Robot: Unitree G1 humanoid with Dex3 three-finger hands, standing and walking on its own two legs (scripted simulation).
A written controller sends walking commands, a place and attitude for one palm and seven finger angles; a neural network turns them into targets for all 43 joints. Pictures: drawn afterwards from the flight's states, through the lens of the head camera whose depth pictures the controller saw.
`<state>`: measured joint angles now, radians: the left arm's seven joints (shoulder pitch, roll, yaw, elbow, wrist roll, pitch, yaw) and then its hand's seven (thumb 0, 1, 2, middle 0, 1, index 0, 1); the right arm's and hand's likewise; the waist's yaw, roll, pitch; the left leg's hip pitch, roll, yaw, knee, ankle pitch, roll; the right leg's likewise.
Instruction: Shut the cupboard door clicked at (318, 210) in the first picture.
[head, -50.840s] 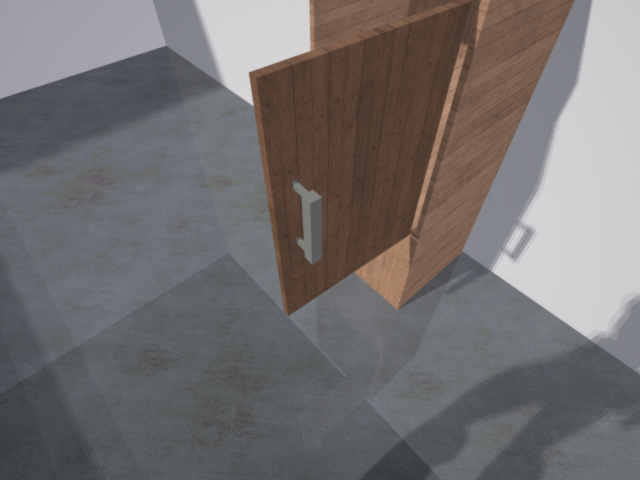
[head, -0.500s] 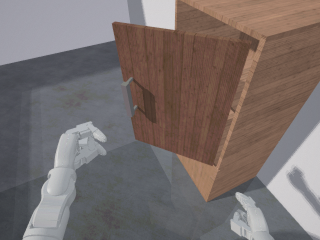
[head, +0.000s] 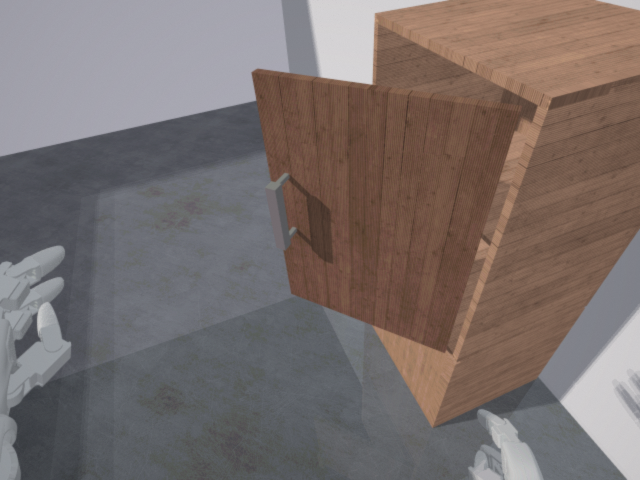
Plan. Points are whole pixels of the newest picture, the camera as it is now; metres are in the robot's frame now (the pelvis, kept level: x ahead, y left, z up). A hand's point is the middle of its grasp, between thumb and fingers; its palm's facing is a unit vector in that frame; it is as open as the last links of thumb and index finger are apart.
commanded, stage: draw the hand back to the body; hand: left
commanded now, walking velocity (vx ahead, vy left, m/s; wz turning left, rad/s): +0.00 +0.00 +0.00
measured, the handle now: (284, 211) +0.62 +0.16 -0.03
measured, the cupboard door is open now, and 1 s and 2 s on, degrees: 41 41 41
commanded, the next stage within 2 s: step back with the hand held close in 0.32 s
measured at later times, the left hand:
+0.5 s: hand (87, 338) +0.20 +0.26 +0.16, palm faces +0.44 -0.79 -0.43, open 7.4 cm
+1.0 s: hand (27, 380) +0.15 +0.29 +0.15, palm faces +0.39 -0.78 -0.50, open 7.4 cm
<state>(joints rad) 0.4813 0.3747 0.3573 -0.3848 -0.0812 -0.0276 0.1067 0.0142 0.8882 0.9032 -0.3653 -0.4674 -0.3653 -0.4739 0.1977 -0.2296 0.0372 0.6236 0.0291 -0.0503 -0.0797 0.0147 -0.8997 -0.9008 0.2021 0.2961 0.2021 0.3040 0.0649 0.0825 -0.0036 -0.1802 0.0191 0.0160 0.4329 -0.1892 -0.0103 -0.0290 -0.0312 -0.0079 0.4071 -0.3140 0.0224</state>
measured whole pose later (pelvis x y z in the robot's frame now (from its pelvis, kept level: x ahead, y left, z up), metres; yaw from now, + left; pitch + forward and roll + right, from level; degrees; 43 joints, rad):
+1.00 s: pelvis -0.05 +0.02 -0.01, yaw +0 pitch +1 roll -2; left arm 0.56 0.46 0.42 -0.48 -0.08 -0.15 0.13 0.01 0.88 0.90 -0.22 -0.30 -0.22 -0.31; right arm 0.17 -0.22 0.02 0.54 0.02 0.02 -0.10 0.01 -0.90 -0.90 0.20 0.30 0.20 0.30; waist 0.00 0.03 -0.01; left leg -0.40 0.01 0.01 0.53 -0.15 0.02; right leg -0.25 -0.04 -0.01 0.50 -0.27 0.05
